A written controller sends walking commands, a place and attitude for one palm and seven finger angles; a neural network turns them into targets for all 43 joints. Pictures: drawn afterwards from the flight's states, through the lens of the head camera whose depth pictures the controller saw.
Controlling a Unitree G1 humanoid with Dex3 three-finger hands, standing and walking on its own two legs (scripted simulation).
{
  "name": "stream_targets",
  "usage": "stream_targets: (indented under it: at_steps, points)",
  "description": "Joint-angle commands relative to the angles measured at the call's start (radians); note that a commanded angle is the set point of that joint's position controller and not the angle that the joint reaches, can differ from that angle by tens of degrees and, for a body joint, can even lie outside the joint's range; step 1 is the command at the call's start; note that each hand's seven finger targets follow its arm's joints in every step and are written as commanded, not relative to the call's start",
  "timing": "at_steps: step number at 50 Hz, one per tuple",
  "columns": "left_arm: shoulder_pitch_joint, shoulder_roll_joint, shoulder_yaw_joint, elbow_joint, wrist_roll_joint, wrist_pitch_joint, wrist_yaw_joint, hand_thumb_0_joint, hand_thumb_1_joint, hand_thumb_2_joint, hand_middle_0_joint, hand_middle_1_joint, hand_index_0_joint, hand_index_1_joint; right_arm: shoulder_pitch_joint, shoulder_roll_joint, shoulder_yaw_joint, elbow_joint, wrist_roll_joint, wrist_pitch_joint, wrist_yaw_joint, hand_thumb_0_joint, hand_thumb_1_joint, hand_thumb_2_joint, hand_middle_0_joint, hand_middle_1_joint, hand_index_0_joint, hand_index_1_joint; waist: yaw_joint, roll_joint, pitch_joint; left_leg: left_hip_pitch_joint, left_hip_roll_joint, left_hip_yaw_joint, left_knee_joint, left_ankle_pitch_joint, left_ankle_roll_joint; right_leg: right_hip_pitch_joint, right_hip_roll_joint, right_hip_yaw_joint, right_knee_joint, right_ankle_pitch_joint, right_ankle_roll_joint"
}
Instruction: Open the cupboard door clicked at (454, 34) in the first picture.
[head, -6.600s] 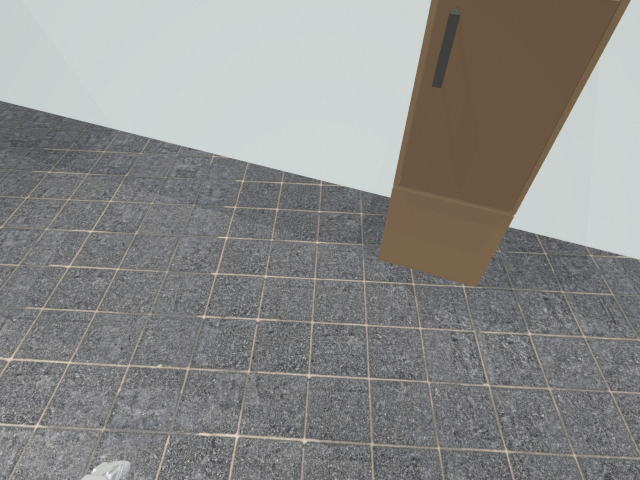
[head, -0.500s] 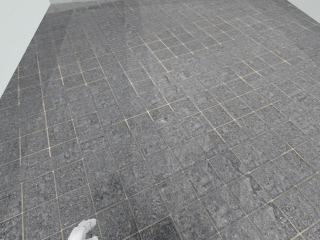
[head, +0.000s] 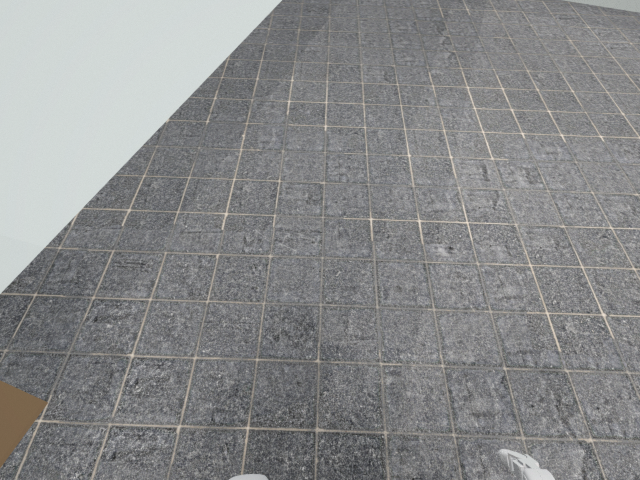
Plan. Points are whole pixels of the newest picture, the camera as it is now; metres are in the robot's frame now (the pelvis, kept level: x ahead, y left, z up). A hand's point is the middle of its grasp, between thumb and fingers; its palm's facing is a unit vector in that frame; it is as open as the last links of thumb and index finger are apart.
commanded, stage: turn to face it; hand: left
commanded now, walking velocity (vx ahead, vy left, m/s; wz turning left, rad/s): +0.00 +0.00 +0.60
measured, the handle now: out of the picture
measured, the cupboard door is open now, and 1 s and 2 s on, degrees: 0 0 0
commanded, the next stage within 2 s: none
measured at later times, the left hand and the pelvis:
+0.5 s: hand out of the picture +0.08 +0.20 -0.13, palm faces +0.27 -0.92 -0.29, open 7.3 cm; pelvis +0.00 -0.03 +0.00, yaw +17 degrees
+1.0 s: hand out of the picture -0.14 +0.19 -0.18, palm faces +0.62 -0.75 -0.25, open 7.3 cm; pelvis -0.03 -0.01 +0.00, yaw +36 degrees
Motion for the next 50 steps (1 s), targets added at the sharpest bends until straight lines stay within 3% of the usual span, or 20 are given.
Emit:
stream_targets:
  at_steps: [1,2,3,7,11,16,21,22,23,24,25,27,29,40,44,45,46,47,48,50]
  points:
    - [-0.073,0.097,0.017,-0.154,-0.010,-0.008,0.005,0.000,0.900,0.900,-0.200,-0.300,-0.200,-0.300,0.253,-0.293,-0.074,-0.022,0.008,-0.041,-0.021,0.000,-0.900,-0.900,0.200,0.300,0.200,0.300,-0.136,0.334,-0.285,0.435,0.401,-0.482,-0.213,0.958,0.250,-0.392,0.056,0.182,0.481,-0.291,0.065]
    - [-0.097,0.122,0.021,-0.159,-0.005,0.004,0.009,0.000,0.900,0.900,-0.200,-0.300,-0.200,-0.300,0.252,-0.269,-0.067,-0.010,0.007,-0.036,-0.027,0.000,-0.900,-0.900,0.200,0.300,0.200,0.300,-0.128,0.214,-0.260,0.389,0.410,-0.394,-0.196,0.900,0.284,-0.397,0.029,0.246,0.540,-0.257,0.053]
    - [-0.127,0.109,0.024,-0.143,-0.003,0.011,0.014,0.000,0.900,0.900,-0.200,-0.300,-0.200,-0.300,0.214,-0.230,-0.060,-0.014,0.002,-0.042,-0.037,0.000,-0.900,-0.900,0.200,0.300,0.200,0.300,-0.127,0.264,-0.221,0.318,0.336,-0.374,-0.213,0.837,0.257,-0.401,0.028,0.274,0.556,-0.193,0.058]
    - [-0.079,0.115,0.034,-0.110,-0.006,0.007,-0.003,0.000,0.900,0.900,-0.200,-0.300,-0.200,-0.300,0.062,-0.160,-0.035,-0.064,0.000,-0.048,-0.040,0.000,-0.900,-0.900,0.200,0.300,0.200,0.300,-0.050,0.181,-0.138,0.167,0.189,-0.265,-0.240,0.629,0.185,-0.329,0.062,0.287,0.529,-0.017,0.068]
    - [-0.091,0.106,0.033,-0.120,-0.006,0.012,0.000,0.000,0.900,0.900,-0.200,-0.300,-0.200,-0.300,0.079,-0.161,-0.040,-0.063,-0.001,-0.045,-0.034,0.000,-0.900,-0.900,0.200,0.300,0.200,0.300,-0.049,0.170,-0.125,0.123,0.168,-0.309,-0.285,0.441,0.192,-0.292,0.085,0.292,0.432,0.018,0.075]
    - [-0.157,0.087,0.026,-0.163,-0.012,0.005,0.007,0.000,0.900,0.900,-0.200,-0.300,-0.200,-0.300,0.115,-0.163,-0.052,-0.058,-0.009,-0.035,-0.032,0.000,-0.900,-0.900,0.200,0.300,0.200,0.300,-0.073,0.192,-0.123,0.109,0.173,-0.417,-0.263,0.399,0.218,-0.230,0.122,0.295,0.221,-0.042,0.066]
    - [-0.047,0.101,0.031,-0.147,-0.022,-0.020,0.014,0.000,0.900,0.900,-0.200,-0.300,-0.200,-0.300,0.081,-0.146,-0.058,-0.074,-0.002,-0.028,-0.031,0.000,-0.900,-0.900,0.200,0.300,0.200,0.300,-0.013,0.166,-0.167,-0.038,0.096,-0.454,-0.134,0.403,0.155,0.082,0.162,0.276,-0.191,0.155,0.044]
    - [-0.003,0.161,0.042,-0.142,-0.011,-0.034,0.021,0.000,0.900,0.900,-0.200,-0.300,-0.200,-0.300,0.099,-0.097,-0.052,-0.078,0.008,-0.029,-0.026,0.000,-0.900,-0.900,0.200,0.300,0.200,0.300,0.007,0.015,-0.210,-0.169,0.022,-0.382,-0.006,0.201,0.087,0.253,0.021,0.397,-0.336,0.202,0.013]
    - [-0.001,0.266,0.061,-0.146,0.007,-0.041,0.029,0.000,0.900,0.900,-0.200,-0.300,-0.200,-0.300,0.116,-0.022,-0.038,-0.104,0.010,-0.030,-0.024,0.000,-0.900,-0.900,0.200,0.300,0.200,0.300,0.010,-0.299,-0.200,-0.365,-0.135,-0.171,0.261,-0.252,-0.005,0.316,-0.278,0.685,-0.375,0.336,-0.103]
    - [-0.008,0.260,0.052,-0.155,-0.003,-0.032,0.032,0.000,0.900,0.900,-0.200,-0.300,-0.200,-0.300,0.095,-0.083,-0.051,-0.106,0.000,-0.024,-0.026,0.000,-0.900,-0.900,0.200,0.300,0.200,0.300,0.012,-0.218,-0.187,-0.319,-0.082,-0.206,0.451,-0.301,0.004,0.157,-0.336,0.659,-0.363,0.390,-0.172]
    - [-0.084,0.200,0.047,-0.169,-0.003,-0.032,0.035,0.000,0.900,0.900,-0.200,-0.300,-0.200,-0.300,0.119,-0.092,-0.060,-0.085,0.000,-0.010,-0.021,0.000,-0.900,-0.900,0.200,0.300,0.200,0.300,-0.028,-0.146,-0.144,-0.283,-0.053,-0.222,0.548,-0.215,0.008,0.056,-0.279,0.560,-0.384,0.269,-0.170]
    - [-0.182,0.153,0.026,-0.187,-0.006,-0.028,0.026,0.000,0.900,0.900,-0.200,-0.300,-0.200,-0.300,0.142,-0.074,-0.058,-0.035,-0.008,0.007,-0.008,0.000,-0.900,-0.900,0.200,0.300,0.200,0.300,-0.070,-0.146,-0.038,-0.288,-0.027,-0.172,0.648,-0.094,-0.008,-0.041,-0.160,0.427,-0.390,0.164,-0.119]
    - [-0.173,0.121,0.014,-0.181,-0.006,-0.033,0.022,0.000,0.900,0.900,-0.200,-0.300,-0.200,-0.300,0.170,-0.061,-0.053,-0.018,-0.008,0.010,0.000,0.000,-0.900,-0.900,0.200,0.300,0.200,0.300,-0.073,-0.181,-0.021,-0.296,-0.023,-0.140,0.664,-0.020,-0.023,-0.028,-0.110,0.312,-0.374,0.236,-0.097]
    - [-0.015,0.186,0.038,-0.102,0.009,-0.023,0.023,0.000,0.900,0.900,-0.200,-0.300,-0.200,-0.300,0.027,-0.025,-0.021,-0.045,0.007,-0.004,0.002,0.000,-0.900,-0.900,0.200,0.300,0.200,0.300,0.012,-0.184,-0.082,-0.174,0.006,-0.015,0.213,-0.137,-0.029,0.138,-0.201,0.209,-0.271,0.505,-0.155]
    - [-0.024,0.200,0.049,-0.092,0.004,-0.014,0.017,0.000,0.900,0.900,-0.200,-0.300,-0.200,-0.300,0.098,-0.040,-0.020,-0.039,0.006,-0.023,-0.005,0.000,-0.900,-0.900,0.200,0.300,0.200,0.300,-0.023,-0.172,-0.150,-0.013,-0.015,0.023,-0.043,-0.014,0.000,0.123,-0.192,0.138,-0.126,0.544,-0.104]
    - [-0.026,0.187,0.047,-0.092,-0.004,-0.009,0.014,0.000,0.900,0.900,-0.200,-0.300,-0.200,-0.300,0.147,-0.070,-0.029,-0.028,0.005,-0.031,-0.004,0.000,-0.900,-0.900,0.200,0.300,0.200,0.300,-0.054,-0.079,-0.185,0.118,-0.005,-0.009,-0.183,0.121,0.012,0.057,-0.169,0.112,-0.004,0.490,-0.060]
    - [-0.019,0.142,0.043,-0.116,-0.014,-0.004,0.009,0.000,0.900,0.900,-0.200,-0.300,-0.200,-0.300,0.210,-0.172,-0.054,-0.022,-0.001,-0.042,-0.010,0.000,-0.900,-0.900,0.200,0.300,0.200,0.300,-0.094,0.172,-0.232,0.302,0.177,-0.261,-0.251,0.375,0.094,-0.169,-0.065,0.076,0.207,0.200,0.014]
    - [-0.088,0.077,0.019,-0.169,-0.012,0.000,0.006,0.000,0.900,0.900,-0.200,-0.300,-0.200,-0.300,0.273,-0.261,-0.073,-0.007,0.004,-0.043,-0.021,0.000,-0.900,-0.900,0.200,0.300,0.200,0.300,-0.131,0.377,-0.223,0.355,0.381,-0.507,-0.262,0.799,0.218,-0.391,0.046,0.137,0.399,-0.302,0.069]
    - [-0.129,0.109,0.019,-0.175,-0.005,0.010,0.010,0.000,0.900,0.900,-0.200,-0.300,-0.200,-0.300,0.300,-0.256,-0.069,0.015,0.003,-0.037,-0.026,0.000,-0.900,-0.900,0.200,0.300,0.200,0.300,-0.134,0.251,-0.232,0.328,0.405,-0.446,-0.230,0.787,0.270,-0.385,0.035,0.232,0.499,-0.271,0.049]
    - [-0.156,0.104,0.027,-0.144,-0.004,0.014,0.011,0.000,0.900,0.900,-0.200,-0.300,-0.200,-0.300,0.209,-0.186,-0.051,-0.003,-0.001,-0.044,-0.047,0.000,-0.900,-0.900,0.200,0.300,0.200,0.300,-0.105,0.266,-0.167,0.249,0.288,-0.381,-0.238,0.683,0.224,-0.410,0.034,0.282,0.554,-0.132,0.054]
